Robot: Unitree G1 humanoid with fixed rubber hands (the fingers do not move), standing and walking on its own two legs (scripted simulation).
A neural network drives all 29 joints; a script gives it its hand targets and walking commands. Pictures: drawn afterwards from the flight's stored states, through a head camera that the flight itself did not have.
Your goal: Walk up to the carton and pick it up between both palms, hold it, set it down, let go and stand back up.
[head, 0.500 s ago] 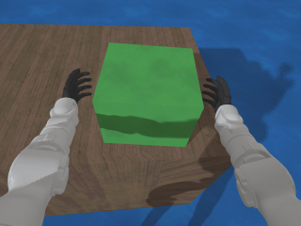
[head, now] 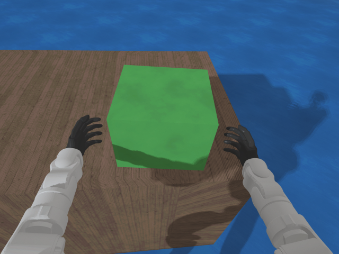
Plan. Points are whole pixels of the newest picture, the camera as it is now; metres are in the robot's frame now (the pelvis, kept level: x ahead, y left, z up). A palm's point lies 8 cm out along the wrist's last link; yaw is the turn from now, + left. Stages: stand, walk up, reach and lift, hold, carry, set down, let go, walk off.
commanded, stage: set down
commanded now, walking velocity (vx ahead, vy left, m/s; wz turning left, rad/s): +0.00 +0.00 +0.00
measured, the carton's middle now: (163, 117) +0.48 +0.03 +0.05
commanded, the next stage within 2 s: none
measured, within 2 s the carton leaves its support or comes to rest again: neither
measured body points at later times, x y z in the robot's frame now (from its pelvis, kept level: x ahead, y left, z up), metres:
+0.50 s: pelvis +0.02 -0.01 +0.01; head -0.01 +0.00 +0.46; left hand +0.26 +0.25 +0.06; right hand +0.25 -0.19 +0.06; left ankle +0.04 +0.13 -0.74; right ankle +0.01 -0.12 -0.74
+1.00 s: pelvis +0.03 -0.01 +0.01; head +0.03 +0.00 +0.46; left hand +0.24 +0.25 +0.03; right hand +0.23 -0.20 +0.04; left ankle +0.04 +0.13 -0.74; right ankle +0.01 -0.12 -0.74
